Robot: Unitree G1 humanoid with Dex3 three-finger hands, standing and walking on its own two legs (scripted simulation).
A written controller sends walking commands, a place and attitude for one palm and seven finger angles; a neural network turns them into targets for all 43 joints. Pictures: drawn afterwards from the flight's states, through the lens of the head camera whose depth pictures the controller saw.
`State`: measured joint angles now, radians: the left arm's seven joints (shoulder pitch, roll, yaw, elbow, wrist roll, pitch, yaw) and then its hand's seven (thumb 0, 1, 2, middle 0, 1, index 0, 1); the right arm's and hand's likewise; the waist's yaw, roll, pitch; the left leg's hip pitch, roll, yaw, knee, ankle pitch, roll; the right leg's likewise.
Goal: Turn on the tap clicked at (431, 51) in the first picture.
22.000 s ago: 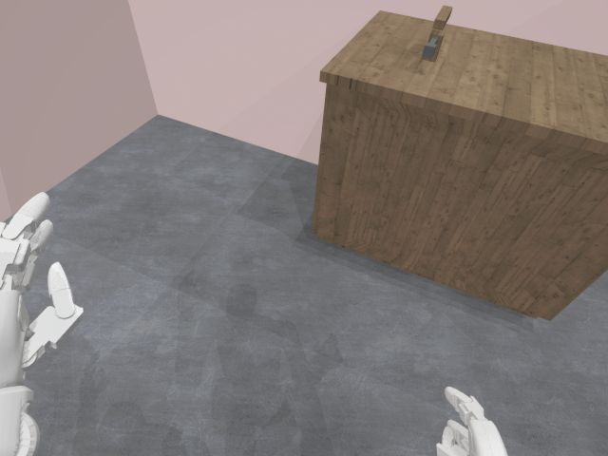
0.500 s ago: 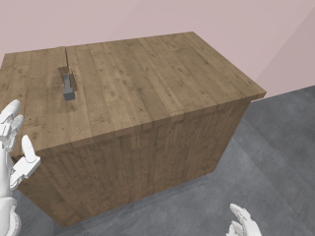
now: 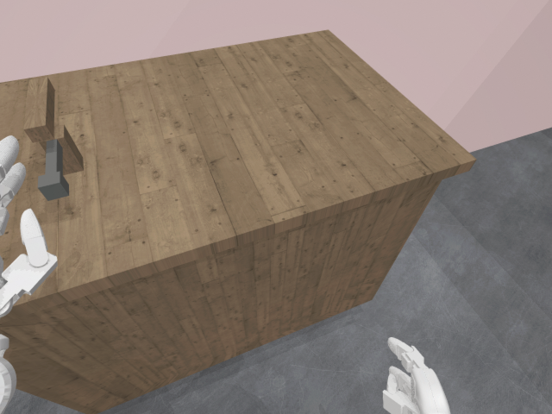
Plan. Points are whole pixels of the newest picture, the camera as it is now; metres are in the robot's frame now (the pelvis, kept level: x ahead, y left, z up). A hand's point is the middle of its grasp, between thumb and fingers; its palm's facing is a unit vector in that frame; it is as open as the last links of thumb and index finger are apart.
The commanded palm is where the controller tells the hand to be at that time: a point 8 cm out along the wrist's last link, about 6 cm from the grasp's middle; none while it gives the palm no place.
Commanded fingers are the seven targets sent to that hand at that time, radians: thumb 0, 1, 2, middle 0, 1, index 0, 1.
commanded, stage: shuffle to correct the standing spot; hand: left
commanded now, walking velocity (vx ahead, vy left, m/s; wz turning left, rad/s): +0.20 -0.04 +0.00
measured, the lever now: (53, 186) +0.40 +0.33 +0.11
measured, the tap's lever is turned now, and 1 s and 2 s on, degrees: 0 0 0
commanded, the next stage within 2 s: come to a stop and stand still in 0.12 s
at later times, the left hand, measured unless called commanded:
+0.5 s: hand (66, 183) +0.32 +0.25 +0.20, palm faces +0.41 -0.85 -0.32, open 7.5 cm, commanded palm +0.25 +0.28 +0.20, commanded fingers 0.00 0.90 0.90 -0.20 -0.30 -0.20 -0.30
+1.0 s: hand (125, 221) +0.32 +0.20 +0.14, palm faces +0.18 -0.93 -0.33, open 7.5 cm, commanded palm +0.27 +0.27 +0.20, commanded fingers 0.00 0.90 0.90 -0.20 -0.30 -0.20 -0.30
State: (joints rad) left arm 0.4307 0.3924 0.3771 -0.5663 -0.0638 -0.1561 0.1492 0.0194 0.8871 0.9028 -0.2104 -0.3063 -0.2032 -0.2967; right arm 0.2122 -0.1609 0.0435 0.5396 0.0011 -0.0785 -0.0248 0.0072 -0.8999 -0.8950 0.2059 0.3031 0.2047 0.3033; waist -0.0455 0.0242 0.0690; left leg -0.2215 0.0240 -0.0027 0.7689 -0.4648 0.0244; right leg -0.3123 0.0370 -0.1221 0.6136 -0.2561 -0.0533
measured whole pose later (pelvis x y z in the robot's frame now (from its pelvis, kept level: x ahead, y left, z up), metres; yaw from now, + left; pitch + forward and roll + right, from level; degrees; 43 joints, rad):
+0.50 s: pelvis +0.09 +0.00 +0.01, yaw -1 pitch -5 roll +1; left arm 0.34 0.39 0.38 -0.54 -0.07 -0.13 0.15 0.02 0.89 0.90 -0.21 -0.31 -0.20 -0.30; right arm 0.08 -0.12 0.03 0.54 -0.01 -0.11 -0.03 0.01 -0.90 -0.90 0.20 0.30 0.20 0.30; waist 0.01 -0.07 0.14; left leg -0.28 0.02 0.13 0.51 -0.14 0.03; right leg -0.28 0.01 0.02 0.85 -0.47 0.01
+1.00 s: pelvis +0.09 +0.00 +0.02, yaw -3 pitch -2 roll +0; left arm 0.50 0.33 0.23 -0.47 -0.03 -0.12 0.08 0.02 0.89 0.90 -0.21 -0.31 -0.20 -0.30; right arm 0.25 -0.24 0.00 0.56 0.03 -0.10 -0.02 0.01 -0.90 -0.90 0.20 0.30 0.20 0.30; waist -0.02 -0.04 0.04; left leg -0.27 0.00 0.04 0.55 -0.30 0.01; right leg -0.25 0.03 0.00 0.48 -0.20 -0.03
